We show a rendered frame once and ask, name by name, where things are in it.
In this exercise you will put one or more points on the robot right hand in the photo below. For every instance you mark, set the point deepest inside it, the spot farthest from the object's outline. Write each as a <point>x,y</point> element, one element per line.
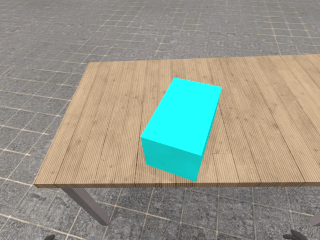
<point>295,235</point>

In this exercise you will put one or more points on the carton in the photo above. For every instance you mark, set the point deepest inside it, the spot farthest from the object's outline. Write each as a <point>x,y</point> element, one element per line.
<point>177,134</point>

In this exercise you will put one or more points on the table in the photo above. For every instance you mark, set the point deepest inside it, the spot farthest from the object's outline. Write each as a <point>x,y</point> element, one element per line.
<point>266,130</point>

